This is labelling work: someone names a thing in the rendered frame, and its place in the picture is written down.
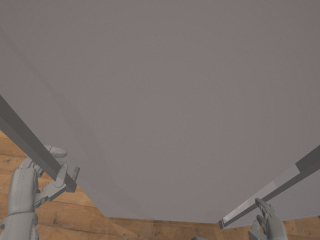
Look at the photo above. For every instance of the handle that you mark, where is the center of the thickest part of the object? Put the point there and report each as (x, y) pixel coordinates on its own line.
(17, 131)

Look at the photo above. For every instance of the fridge door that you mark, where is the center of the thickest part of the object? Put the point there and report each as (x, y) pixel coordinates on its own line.
(174, 110)

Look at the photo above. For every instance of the robot left forearm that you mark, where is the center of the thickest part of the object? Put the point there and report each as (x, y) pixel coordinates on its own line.
(20, 226)

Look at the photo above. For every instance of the right robot hand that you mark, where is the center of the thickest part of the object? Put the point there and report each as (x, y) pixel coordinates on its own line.
(273, 228)

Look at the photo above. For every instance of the left robot hand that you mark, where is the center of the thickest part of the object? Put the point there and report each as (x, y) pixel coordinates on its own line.
(22, 196)

